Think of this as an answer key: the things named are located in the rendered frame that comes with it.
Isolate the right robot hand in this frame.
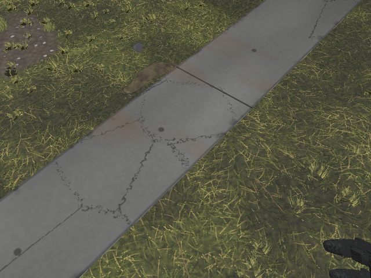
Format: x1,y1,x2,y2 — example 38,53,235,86
323,237,371,278

